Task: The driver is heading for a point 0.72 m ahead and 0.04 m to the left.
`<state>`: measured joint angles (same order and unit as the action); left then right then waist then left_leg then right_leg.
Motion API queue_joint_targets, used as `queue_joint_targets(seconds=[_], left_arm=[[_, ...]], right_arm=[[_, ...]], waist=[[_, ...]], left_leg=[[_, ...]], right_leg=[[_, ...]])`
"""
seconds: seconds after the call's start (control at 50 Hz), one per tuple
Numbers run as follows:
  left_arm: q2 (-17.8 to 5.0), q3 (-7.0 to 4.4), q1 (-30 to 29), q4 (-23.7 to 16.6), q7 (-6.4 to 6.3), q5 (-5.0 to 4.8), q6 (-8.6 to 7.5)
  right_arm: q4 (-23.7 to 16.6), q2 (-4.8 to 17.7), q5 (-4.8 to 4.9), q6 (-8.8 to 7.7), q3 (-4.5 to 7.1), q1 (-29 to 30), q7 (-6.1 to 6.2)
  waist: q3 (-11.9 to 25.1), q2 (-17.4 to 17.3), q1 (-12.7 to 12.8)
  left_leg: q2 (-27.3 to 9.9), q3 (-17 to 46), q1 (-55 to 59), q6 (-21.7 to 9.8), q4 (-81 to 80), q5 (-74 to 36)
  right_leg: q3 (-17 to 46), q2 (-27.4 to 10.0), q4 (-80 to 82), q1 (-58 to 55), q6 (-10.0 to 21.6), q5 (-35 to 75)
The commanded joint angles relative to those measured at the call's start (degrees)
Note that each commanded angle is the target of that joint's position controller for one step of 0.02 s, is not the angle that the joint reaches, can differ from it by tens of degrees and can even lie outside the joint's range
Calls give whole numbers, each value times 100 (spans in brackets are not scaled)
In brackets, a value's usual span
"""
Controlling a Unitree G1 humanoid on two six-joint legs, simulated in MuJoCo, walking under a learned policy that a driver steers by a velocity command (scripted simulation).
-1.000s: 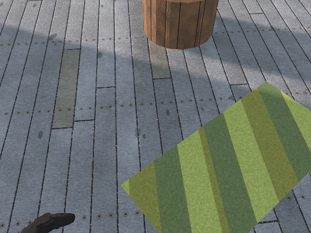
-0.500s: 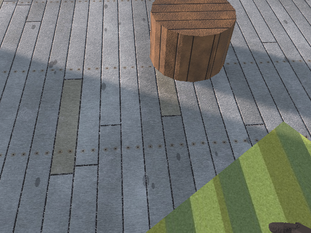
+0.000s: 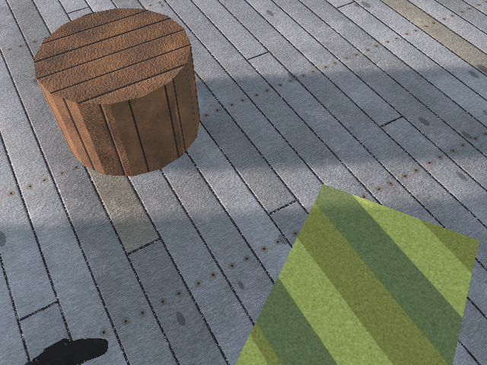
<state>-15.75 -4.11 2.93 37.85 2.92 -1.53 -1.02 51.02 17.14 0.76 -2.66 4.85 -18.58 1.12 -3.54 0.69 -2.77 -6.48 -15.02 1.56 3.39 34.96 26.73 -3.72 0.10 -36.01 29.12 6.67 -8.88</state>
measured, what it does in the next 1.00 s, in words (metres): walks ahead: left foot, then right foot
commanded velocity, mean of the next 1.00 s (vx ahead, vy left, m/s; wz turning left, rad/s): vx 0.37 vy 0.00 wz -0.16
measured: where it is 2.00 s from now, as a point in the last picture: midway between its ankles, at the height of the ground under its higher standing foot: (258, 334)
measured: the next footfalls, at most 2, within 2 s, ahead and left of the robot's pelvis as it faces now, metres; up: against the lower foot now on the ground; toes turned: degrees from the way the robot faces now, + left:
left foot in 0.52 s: +0.49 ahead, +0.10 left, +0.00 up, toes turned -6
right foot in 0.94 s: +0.56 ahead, -0.15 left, +0.00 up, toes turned -3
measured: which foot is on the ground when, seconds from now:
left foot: down 0.00-0.00, up 0.02-0.50, down 0.52-1.00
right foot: down 0.00-0.54, up 0.56-0.92, down 0.94-1.00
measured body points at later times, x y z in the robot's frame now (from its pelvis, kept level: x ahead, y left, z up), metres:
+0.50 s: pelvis +0.28 +0.00 +0.01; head +0.31 -0.01 +0.46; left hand +0.32 +0.29 -0.11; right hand +0.48 -0.25 -0.07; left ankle +0.45 +0.10 -0.71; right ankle +0.11 -0.08 -0.71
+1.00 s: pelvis +0.47 -0.01 +0.02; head +0.48 -0.03 +0.47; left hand +0.66 +0.23 -0.08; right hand +0.53 -0.29 -0.11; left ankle +0.45 +0.10 -0.71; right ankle +0.52 -0.15 -0.71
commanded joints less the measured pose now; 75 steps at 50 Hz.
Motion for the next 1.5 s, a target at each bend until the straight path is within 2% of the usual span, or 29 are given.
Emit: queue_joint_targets(seconds=[0.02,0.04,0.06,0.08,0.12,0.28,0.42,0.48,0.52,0.54,0.56,0.58,0.6,0.62,0.7,0.78,0.9,0.94,0.98,1.02,1.08,1.14,1.2,1.24,1.26,1.28,1.32,1.38,1.5], left_arm=[[-1773,-542,2126,5,-132,0,-62],[-1305,-403,2008,59,-90,47,-159],[-1124,-346,1756,76,-91,40,-227],[-826,-244,1292,34,-95,37,-244],[-635,-161,879,-101,-135,155,-279],[-817,-160,1496,331,-315,89,-337],[-896,-164,2090,756,-346,61,-249],[-1029,-201,1978,791,-393,75,-182],[-936,-133,1777,717,-394,120,-147],[-594,-1,2021,594,-386,256,-183],[-175,113,2597,668,-349,97,-278],[-843,-14,2200,681,-338,10,-352],[-958,-54,1642,526,-331,-63,-374],[-879,-44,1247,486,-352,67,-346],[-443,4,1753,635,-396,125,-128],[-288,100,1331,552,-418,201,-58],[-505,33,692,490,-385,215,-17],[-658,-20,681,503,-417,307,-40],[-1016,-89,554,463,-527,300,28],[-741,-80,422,439,-491,173,98],[-1099,-225,1055,619,-505,111,51],[-959,-174,853,647,-552,246,-131],[-790,-116,-122,541,-523,135,-69],[-588,-56,-39,680,-469,77,5],[-361,20,213,765,-433,153,2],[-102,98,432,739,-442,313,21],[-447,53,290,843,-496,273,45],[-713,34,395,1068,-535,285,14],[-620,75,486,1515,-486,190,17]], right_arm=[[-878,299,-76,-378,-112,29,-72],[-1035,755,180,-529,3,795,-128],[-1100,718,197,-605,-22,950,-124],[-937,688,33,-594,-8,909,-66],[-841,759,-67,-464,46,556,-76],[-1095,294,-93,-314,-101,1581,-139],[-1422,318,-27,-420,-143,2428,-348],[-1375,503,-21,-448,-84,2010,-374],[-1008,886,-60,-452,102,581,-303],[-892,1300,-144,-439,191,-366,-264],[-718,1292,-120,-393,199,-565,-290],[-803,834,-39,-366,56,-324,-298],[-899,661,-98,-333,-11,133,-270],[-912,476,-171,-313,-99,526,-297],[-772,390,-190,-355,-160,966,-303],[-592,677,-138,-238,-104,1036,-206],[-243,642,-81,-41,-171,941,-176],[-141,439,-66,-34,-261,769,-179],[-46,159,-194,-83,-354,-15,-197],[-207,448,-86,48,-326,616,-123],[-419,513,-7,231,-264,875,-69],[-506,509,-28,245,-200,978,-70],[-197,266,-65,266,-231,479,-89],[-43,236,-191,345,-218,292,-146],[-137,558,-255,376,-175,359,-122],[-302,857,-218,402,-175,792,-82],[-383,506,-238,317,-288,1320,-90],[-215,619,-200,139,-286,1201,-94],[68,631,-115,196,-262,976,-77]], waist=[[2572,1183,797],[1891,517,1040],[1286,330,858],[850,-176,569],[711,172,209],[267,201,567],[-78,285,853],[163,490,552],[1191,403,-195],[2139,-404,-381],[2673,-2000,-146],[2104,-1124,-321],[1371,-734,-246],[787,-16,-45],[747,-509,520],[1004,-616,434],[805,-559,304],[708,-296,351],[1137,793,-131],[987,634,225],[731,1048,527],[513,902,458],[834,647,-37],[895,544,-139],[902,-76,31],[729,-1205,441],[382,-947,419],[442,-800,342],[782,-253,234]], left_leg=[[858,1654,-4413,-143,4535,939],[533,2009,-5018,-294,4626,398],[295,1974,-5005,-420,4194,-130],[24,1936,-4563,-440,3671,-555],[-199,1979,-3767,-330,3162,-918],[24,1675,-3704,-65,568,-3204],[284,1653,-4061,-397,-591,-3044],[512,1480,-3352,-647,-763,-2312],[520,1424,-1107,-1033,-790,-2631],[-687,2898,909,-1571,-493,-2722],[-1750,5435,2231,-2413,-1328,-2172],[-1603,5314,1811,-2175,-1592,-2129],[-1423,4289,1013,-1967,-1539,-3064],[-1021,3425,88,-1678,-1639,-4319],[-618,2354,-1202,-1745,-1904,-5814],[-418,1766,-1370,-1622,-1937,-6044],[-492,1974,-1263,-1426,-1710,-4063],[-137,2041,-1558,-1009,-1357,-2914],[496,1715,-2211,-533,-914,-849],[655,1517,-2314,-439,-633,-666],[711,1299,-3070,-546,660,44],[411,1720,-3331,-511,1718,813],[447,1411,-1713,-425,124,-636],[726,1233,-753,-444,-1001,-1960],[161,1995,-467,-633,-1389,-2346],[-703,3031,-1147,-1175,-1795,-2244],[-524,2964,-1665,-1333,-1886,-1044],[-154,2505,-1363,-900,-1574,-2351],[59,2174,-642,-837,-1127,-4347]], right_leg=[[5267,-1983,1746,-5442,1990,-1482],[4668,-1867,2079,-5063,1572,-1313],[3921,-1660,2054,-4289,1347,-926],[3138,-1374,2070,-3391,1044,-256],[2551,-1188,2217,-2407,1025,927],[1270,-689,2586,-1952,612,1382],[1600,-1236,2204,-3126,542,1297],[1598,-1289,1652,-3430,360,2765],[1216,-821,-16,-2862,101,3855],[1022,-295,-1878,-1374,-135,1950],[927,648,-3695,493,-531,-2191],[1449,341,-4178,1034,-524,-2413],[1281,90,-4163,1104,-550,-2078],[988,-180,-3767,844,-566,-1773],[811,-451,-2406,-254,-867,-1362],[595,-377,-778,-813,-954,-141],[604,-262,501,-1268,-727,393],[784,-395,1396,-2027,-524,1534],[1505,-1341,948,-2993,147,3097],[1395,-1061,1157,-2633,125,1087],[2424,-1761,2016,-2511,463,-2187],[2488,-2121,2087,-2231,727,6],[1113,-1430,1723,-1453,268,1585],[552,-961,1289,-1123,-113,919],[237,-631,732,-843,-496,118],[-58,-164,441,-885,-906,-1153],[250,-248,743,-1407,-946,-779],[443,-422,1077,-1730,-915,449],[377,-425,1181,-1972,-934,824]])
